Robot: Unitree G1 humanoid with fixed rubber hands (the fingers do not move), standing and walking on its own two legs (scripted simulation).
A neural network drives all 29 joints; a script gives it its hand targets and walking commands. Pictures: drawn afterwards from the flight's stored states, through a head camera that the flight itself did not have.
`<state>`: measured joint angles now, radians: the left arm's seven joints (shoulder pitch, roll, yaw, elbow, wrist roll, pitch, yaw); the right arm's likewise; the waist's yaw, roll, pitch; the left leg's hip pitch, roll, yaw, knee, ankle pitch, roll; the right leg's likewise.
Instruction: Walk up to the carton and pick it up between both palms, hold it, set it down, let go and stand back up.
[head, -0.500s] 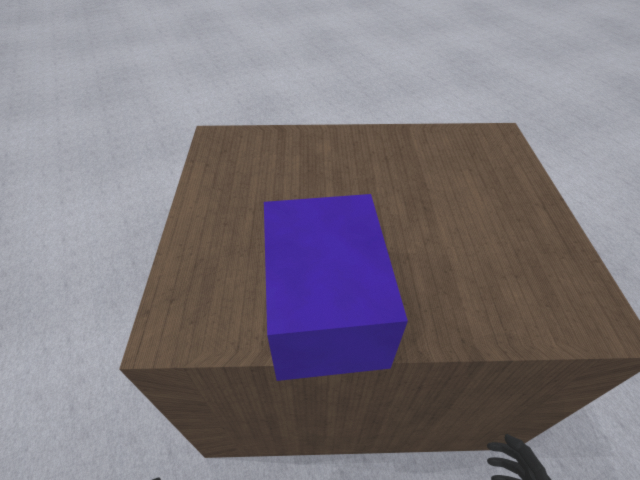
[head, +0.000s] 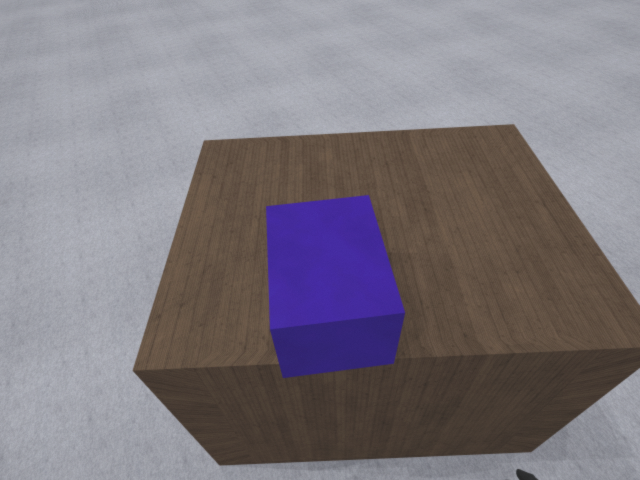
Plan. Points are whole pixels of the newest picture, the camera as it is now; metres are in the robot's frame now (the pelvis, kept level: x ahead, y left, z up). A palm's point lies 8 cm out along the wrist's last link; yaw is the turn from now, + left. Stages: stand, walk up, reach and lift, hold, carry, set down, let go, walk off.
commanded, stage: stand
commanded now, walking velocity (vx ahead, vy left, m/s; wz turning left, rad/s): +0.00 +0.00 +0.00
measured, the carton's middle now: (327, 282) +0.45 +0.03 -0.06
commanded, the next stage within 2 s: none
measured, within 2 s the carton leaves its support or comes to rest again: neither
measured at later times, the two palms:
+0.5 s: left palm out of the picture +0.03 +0.28 -0.12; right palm out of the picture +0.07 -0.25 -0.12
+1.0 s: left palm out of the picture +0.02 +0.28 -0.12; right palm out of the picture +0.05 -0.25 -0.12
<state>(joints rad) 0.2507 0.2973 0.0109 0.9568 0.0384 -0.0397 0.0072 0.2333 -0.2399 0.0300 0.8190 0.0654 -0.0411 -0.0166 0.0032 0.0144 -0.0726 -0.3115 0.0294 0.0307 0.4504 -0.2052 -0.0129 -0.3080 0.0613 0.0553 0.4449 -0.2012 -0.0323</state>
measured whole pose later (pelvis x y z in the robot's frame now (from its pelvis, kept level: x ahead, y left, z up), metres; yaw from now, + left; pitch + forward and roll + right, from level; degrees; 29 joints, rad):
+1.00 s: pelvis -0.02 +0.00 +0.00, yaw +0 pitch +2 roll +0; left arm 0.25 0.30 0.01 1.04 0.02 -0.05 0.00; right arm 0.26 -0.25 0.03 0.89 0.07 -0.04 -0.01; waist 0.00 0.02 -0.08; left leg -0.31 0.03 0.03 0.45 -0.17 -0.01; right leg -0.31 0.06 0.06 0.44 -0.17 -0.03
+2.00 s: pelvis -0.02 +0.00 +0.00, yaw +0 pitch +2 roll +0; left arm 0.25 0.30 0.01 1.08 0.02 -0.05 0.00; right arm 0.26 -0.26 0.03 0.92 0.07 -0.04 -0.01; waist 0.00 0.02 -0.08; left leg -0.31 0.03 0.03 0.45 -0.17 -0.01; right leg -0.31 0.06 0.06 0.44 -0.17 -0.03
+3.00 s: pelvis -0.02 +0.00 +0.00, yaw +0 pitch +2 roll +0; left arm 0.25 0.31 0.01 1.09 0.02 -0.05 0.00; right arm 0.26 -0.26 0.03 0.94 0.06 -0.04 -0.01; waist 0.00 0.01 -0.08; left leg -0.31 0.03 0.03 0.45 -0.17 -0.01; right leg -0.31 0.06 0.06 0.44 -0.17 -0.03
